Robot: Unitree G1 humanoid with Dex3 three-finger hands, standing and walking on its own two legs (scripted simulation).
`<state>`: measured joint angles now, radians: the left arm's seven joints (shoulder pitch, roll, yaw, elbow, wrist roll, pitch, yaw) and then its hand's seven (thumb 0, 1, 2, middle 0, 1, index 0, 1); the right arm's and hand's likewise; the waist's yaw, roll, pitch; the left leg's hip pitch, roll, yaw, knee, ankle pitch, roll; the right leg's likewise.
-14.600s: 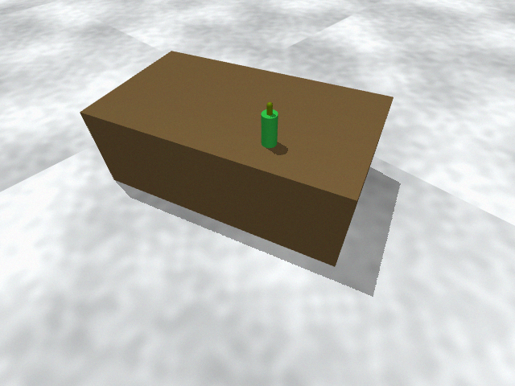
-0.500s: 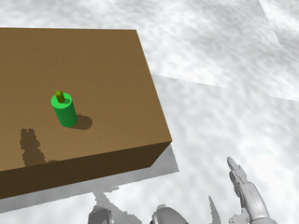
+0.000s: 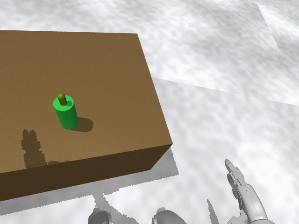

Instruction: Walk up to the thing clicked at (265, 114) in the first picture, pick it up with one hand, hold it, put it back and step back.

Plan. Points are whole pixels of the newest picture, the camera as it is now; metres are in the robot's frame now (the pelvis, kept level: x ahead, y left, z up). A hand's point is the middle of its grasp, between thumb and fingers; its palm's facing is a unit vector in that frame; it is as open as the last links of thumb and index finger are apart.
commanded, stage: go down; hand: left
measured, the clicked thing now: (65, 110) +0.53 +0.21 -0.15
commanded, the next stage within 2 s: approach in 0.10 s
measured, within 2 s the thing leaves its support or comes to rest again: neither
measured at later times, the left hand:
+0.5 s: hand out of the picture +0.45 +0.37 +0.03, palm faces +0.29 -0.96 +0.05, open 17.3 cm
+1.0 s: hand (52, 110) +0.53 +0.25 -0.15, palm faces +0.24 -0.97 +0.02, open 15.1 cm
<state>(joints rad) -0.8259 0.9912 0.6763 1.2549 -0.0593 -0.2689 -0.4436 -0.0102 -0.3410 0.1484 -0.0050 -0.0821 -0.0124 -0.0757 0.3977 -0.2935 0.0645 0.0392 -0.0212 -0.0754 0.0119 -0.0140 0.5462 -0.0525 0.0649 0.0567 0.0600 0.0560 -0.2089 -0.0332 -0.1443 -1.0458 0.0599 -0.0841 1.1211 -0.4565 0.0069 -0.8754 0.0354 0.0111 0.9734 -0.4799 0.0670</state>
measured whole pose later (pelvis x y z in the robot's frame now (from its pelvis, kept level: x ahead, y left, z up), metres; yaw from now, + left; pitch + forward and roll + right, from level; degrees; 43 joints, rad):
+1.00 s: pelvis -0.03 -0.01 -0.11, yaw -5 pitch +34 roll -11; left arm -0.91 0.84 0.62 1.29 0.04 -0.58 -0.12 -0.01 -0.31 0.31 -0.22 -0.29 -0.23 -0.28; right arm 0.40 -0.29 0.02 -0.30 -0.11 -0.04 0.10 -0.01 0.55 -0.05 0.07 0.06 0.06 0.06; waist -0.40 -0.04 -0.13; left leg -1.61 0.07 -0.15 1.56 -0.56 0.00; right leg -1.43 0.07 -0.02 1.44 -0.61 0.05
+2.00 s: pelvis -0.03 -0.02 -0.11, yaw -3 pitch +32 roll -9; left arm -0.82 0.64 0.55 1.24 0.05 -0.59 0.04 -0.01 -0.61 0.02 -0.08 -0.06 -0.10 -0.05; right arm 0.44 -0.31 -0.04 -0.43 -0.09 0.03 0.14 -0.01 0.52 -0.06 0.07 0.06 0.06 0.06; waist -0.39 -0.02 -0.17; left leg -1.58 0.06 -0.14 1.57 -0.56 -0.02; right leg -1.42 0.06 -0.02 1.48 -0.64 0.07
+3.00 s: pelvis -0.04 -0.02 -0.11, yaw -3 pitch +32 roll -9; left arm -0.84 0.70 0.56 1.20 0.11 -0.52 0.08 0.00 -0.15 1.00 -0.76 -0.95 -0.82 -0.95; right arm 0.46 -0.34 -0.08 -0.52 -0.10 0.02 0.15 -0.01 0.54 -0.05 0.07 0.06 0.06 0.06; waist -0.44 -0.05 -0.16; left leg -1.59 0.06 -0.15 1.58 -0.56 -0.02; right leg -1.43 0.06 -0.03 1.48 -0.63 0.06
